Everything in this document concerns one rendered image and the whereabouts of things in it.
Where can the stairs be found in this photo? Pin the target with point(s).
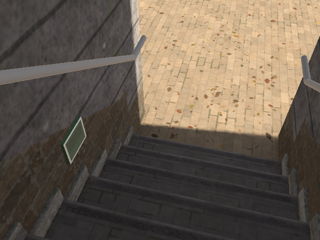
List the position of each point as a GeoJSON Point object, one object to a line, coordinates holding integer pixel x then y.
{"type": "Point", "coordinates": [158, 189]}

